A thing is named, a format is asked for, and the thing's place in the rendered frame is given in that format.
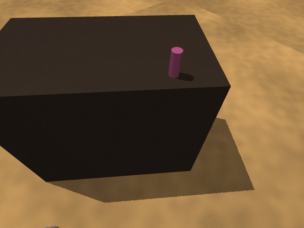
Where can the can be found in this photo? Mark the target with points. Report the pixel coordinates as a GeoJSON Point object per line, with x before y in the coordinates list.
{"type": "Point", "coordinates": [175, 62]}

